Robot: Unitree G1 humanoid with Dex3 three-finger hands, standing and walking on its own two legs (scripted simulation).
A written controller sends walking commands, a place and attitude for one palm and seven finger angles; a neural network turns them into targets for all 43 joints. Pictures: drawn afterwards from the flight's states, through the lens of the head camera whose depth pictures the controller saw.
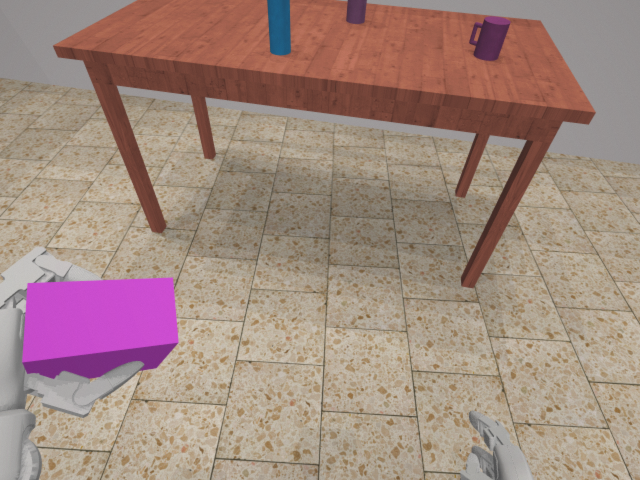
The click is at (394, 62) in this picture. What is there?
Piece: table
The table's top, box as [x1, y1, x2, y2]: [53, 0, 595, 124]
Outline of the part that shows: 53,45 59,57 588,124 595,112 539,20 502,17 507,18 511,22 499,56 496,60 486,61 478,59 473,55 475,46 470,44 468,41 473,24 476,21 482,23 484,17 489,15 366,3 365,21 361,24 348,23 345,20 347,1 290,0 291,51 286,55 274,55 269,51 266,0 137,0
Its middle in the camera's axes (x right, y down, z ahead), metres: +0.02 -0.67 +1.29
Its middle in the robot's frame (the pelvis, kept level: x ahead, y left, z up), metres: +1.42 +0.07 +0.01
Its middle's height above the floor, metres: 0.78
